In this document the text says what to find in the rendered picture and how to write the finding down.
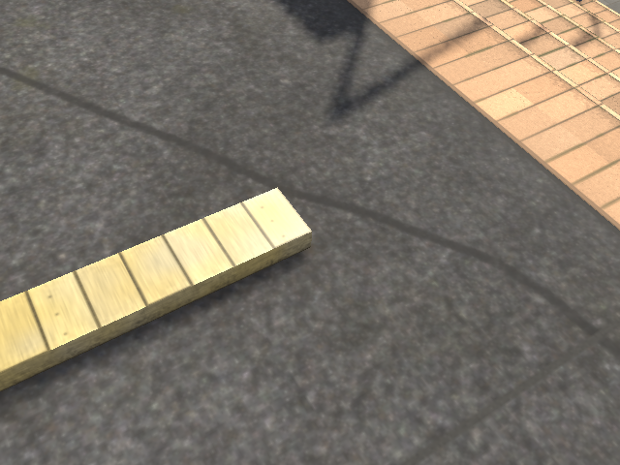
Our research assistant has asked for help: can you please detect stairs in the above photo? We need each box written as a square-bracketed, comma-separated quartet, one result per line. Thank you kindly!
[460, 0, 620, 114]

